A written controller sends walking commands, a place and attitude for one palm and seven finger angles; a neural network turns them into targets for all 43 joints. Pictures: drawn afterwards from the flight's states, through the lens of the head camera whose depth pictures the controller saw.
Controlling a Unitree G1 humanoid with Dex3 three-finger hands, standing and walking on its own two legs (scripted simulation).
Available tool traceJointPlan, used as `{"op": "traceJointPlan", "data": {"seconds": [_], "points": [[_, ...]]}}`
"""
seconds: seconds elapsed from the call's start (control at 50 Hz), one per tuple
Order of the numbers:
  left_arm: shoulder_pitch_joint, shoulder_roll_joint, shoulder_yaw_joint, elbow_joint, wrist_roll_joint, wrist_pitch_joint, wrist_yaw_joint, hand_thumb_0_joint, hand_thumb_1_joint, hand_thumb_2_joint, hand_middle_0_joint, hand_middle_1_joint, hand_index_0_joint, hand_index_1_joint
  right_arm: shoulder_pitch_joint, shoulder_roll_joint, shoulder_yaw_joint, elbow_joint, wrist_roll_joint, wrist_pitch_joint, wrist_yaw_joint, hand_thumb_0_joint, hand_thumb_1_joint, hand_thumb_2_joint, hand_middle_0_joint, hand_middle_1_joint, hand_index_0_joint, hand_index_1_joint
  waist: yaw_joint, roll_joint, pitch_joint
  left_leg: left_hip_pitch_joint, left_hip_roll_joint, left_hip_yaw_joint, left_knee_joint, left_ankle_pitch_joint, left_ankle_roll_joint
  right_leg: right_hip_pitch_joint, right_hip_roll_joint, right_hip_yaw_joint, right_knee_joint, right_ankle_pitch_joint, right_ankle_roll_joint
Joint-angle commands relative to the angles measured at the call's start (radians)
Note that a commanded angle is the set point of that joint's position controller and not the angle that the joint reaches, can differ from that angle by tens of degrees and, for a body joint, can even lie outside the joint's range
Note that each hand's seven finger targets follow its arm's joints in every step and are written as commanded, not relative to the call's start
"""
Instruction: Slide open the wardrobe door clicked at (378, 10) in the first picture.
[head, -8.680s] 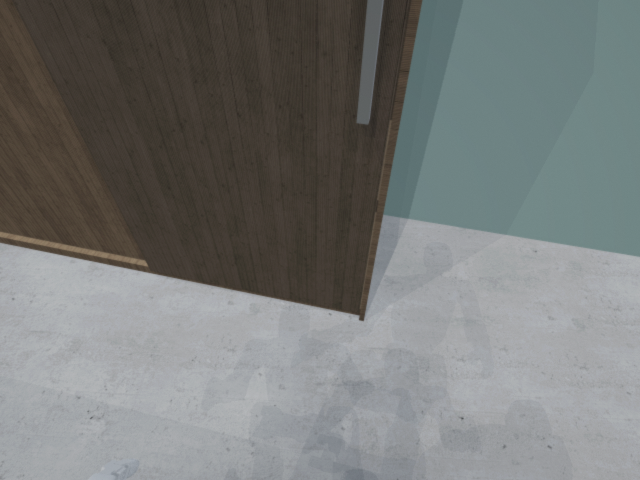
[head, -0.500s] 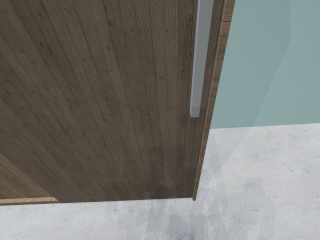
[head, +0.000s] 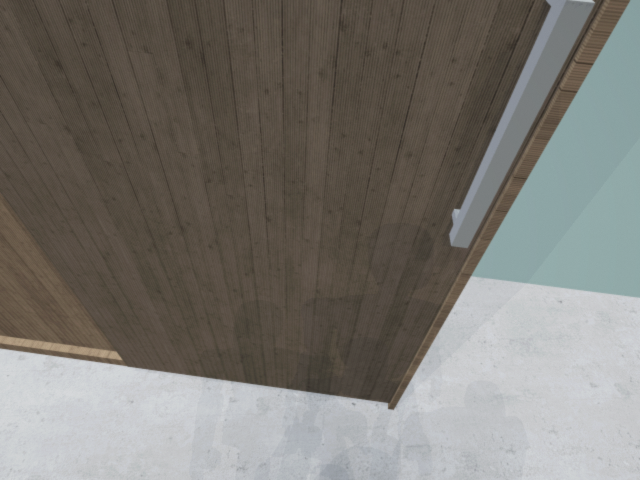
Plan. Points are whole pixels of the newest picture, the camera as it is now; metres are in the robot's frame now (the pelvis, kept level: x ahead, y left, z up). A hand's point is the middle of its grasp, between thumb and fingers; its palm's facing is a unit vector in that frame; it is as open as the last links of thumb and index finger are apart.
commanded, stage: come to a stop and stand still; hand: right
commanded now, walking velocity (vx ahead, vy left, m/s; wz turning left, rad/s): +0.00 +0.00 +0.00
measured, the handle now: (498, 140) +0.46 -0.14 +0.23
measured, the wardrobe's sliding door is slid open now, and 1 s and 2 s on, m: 0.00 0.00 0.00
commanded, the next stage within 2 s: look again from close up in 0.34 s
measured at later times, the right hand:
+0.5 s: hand out of the picture -0.01 -0.15 -0.16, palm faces +0.03 +0.98 -0.20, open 7.3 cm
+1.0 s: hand out of the picture +0.00 -0.17 -0.16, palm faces +0.04 +0.98 -0.19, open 7.4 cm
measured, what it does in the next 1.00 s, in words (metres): stands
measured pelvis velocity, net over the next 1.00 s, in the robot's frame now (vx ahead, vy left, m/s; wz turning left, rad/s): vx -0.01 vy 0.00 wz -0.01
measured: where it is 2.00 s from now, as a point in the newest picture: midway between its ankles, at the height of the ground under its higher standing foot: outside the picture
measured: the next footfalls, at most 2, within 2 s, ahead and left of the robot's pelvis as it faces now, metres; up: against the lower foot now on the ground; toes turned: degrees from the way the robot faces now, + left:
none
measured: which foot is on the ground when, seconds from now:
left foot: down 0.00-1.00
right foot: down 0.00-1.00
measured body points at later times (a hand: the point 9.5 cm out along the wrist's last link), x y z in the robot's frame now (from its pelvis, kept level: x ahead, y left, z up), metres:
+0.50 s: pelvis +0.00 +0.02 +0.01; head +0.01 +0.03 +0.46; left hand +0.01 +0.25 -0.15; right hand -0.01 -0.20 -0.15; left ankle -0.01 +0.11 -0.73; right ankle -0.01 -0.13 -0.73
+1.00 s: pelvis -0.01 +0.00 +0.01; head +0.01 +0.01 +0.46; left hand -0.02 +0.21 -0.15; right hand -0.01 -0.22 -0.15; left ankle -0.01 +0.11 -0.73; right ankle -0.01 -0.13 -0.73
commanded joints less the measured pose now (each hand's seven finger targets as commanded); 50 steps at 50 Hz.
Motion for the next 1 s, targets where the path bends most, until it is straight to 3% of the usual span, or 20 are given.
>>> {"op": "traceJointPlan", "data": {"seconds": [0.0,0.06,0.2,0.44,0.54,0.72,0.98], "points": [[0.025,0.057,-0.002,-0.043,0.003,-0.024,0.012,0.0,0.9,0.9,-0.2,-0.3,-0.2,-0.3,0.075,-0.106,-0.018,-0.029,0.005,-0.024,0.0,0.0,-0.9,-0.9,0.2,0.3,0.2,0.3,-0.049,0.032,0.099,-0.026,0.079,-0.085,-0.16,0.18,0.044,-0.04,-0.048,0.062,-0.126,0.198,-0.031],[0.032,0.066,-0.001,-0.035,0.003,-0.02,0.013,0.0,0.9,0.9,-0.2,-0.3,-0.2,-0.3,0.078,-0.108,-0.019,-0.033,0.007,-0.025,0.0,0.0,-0.9,-0.9,0.2,0.3,0.2,0.3,-0.044,0.077,0.089,-0.03,0.086,-0.098,-0.183,0.176,0.046,-0.008,-0.038,0.048,-0.13,0.166,-0.026],[0.003,0.066,0.001,-0.023,0.0,-0.021,0.015,0.0,0.9,0.9,-0.2,-0.3,-0.2,-0.3,0.097,-0.109,-0.023,-0.033,0.004,-0.03,0.001,0.0,-0.9,-0.9,0.2,0.3,0.2,0.3,-0.048,0.086,0.06,0.004,0.089,-0.096,-0.196,0.276,0.042,0.047,-0.042,0.04,-0.156,0.193,-0.022],[-0.035,0.085,-0.001,-0.004,-0.004,-0.021,0.018,0.0,0.9,0.9,-0.2,-0.3,-0.2,-0.3,0.142,-0.121,-0.024,0.0,0.004,-0.033,0.004,0.0,-0.9,-0.9,0.2,0.3,0.2,0.3,-0.056,0.05,0.03,0.049,0.1,-0.097,-0.219,0.341,0.042,0.077,-0.045,0.035,-0.17,0.215,-0.017],[-0.044,0.081,-0.003,0.005,-0.006,-0.019,0.018,0.0,0.9,0.9,-0.2,-0.3,-0.2,-0.3,0.153,-0.113,-0.02,0.015,0.003,-0.029,0.005,0.0,-0.9,-0.9,0.2,0.3,0.2,0.3,-0.06,0.047,0.073,0.023,0.096,-0.094,-0.246,0.247,0.038,0.062,-0.047,0.04,-0.19,0.177,-0.018],[-0.035,0.075,-0.003,0.02,-0.005,-0.022,0.019,0.0,0.9,0.9,-0.2,-0.3,-0.2,-0.3,0.159,-0.097,-0.02,0.021,0.003,-0.024,0.006,0.0,-0.9,-0.9,0.2,0.3,0.2,0.3,-0.064,0.038,0.09,0.015,0.088,-0.086,-0.255,0.163,0.034,0.042,-0.049,0.052,-0.213,0.162,-0.023],[-0.026,0.076,0.001,0.027,-0.003,-0.03,0.019,0.0,0.9,0.9,-0.2,-0.3,-0.2,-0.3,0.151,-0.092,-0.026,0.017,0.004,-0.021,0.006,0.0,-0.9,-0.9,0.2,0.3,0.2,0.3,-0.074,0.023,0.056,0.045,0.089,-0.066,-0.222,0.193,0.032,0.036,-0.055,0.066,-0.223,0.202,-0.033]]}}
